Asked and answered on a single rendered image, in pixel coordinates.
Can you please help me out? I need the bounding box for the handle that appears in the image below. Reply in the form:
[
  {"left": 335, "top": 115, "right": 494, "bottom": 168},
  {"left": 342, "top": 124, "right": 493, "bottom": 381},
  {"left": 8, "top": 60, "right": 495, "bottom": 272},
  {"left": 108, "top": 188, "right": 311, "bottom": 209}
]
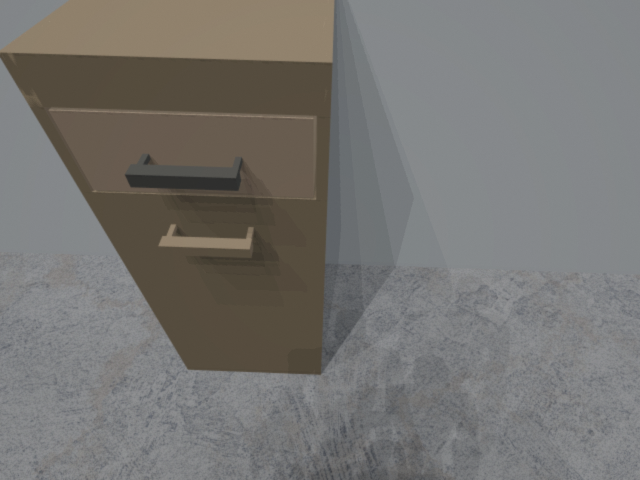
[
  {"left": 158, "top": 236, "right": 253, "bottom": 258},
  {"left": 125, "top": 154, "right": 243, "bottom": 191}
]

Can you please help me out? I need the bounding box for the cabinet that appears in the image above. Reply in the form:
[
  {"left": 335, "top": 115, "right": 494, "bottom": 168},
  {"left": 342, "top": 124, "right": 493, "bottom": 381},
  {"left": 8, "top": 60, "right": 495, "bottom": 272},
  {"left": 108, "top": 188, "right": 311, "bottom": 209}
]
[{"left": 0, "top": 0, "right": 334, "bottom": 375}]

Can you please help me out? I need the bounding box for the drawer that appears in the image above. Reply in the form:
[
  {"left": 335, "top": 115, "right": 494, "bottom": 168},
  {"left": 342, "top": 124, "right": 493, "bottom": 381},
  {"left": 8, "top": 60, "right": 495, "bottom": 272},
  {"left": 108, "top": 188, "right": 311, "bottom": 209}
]
[{"left": 49, "top": 107, "right": 317, "bottom": 197}]

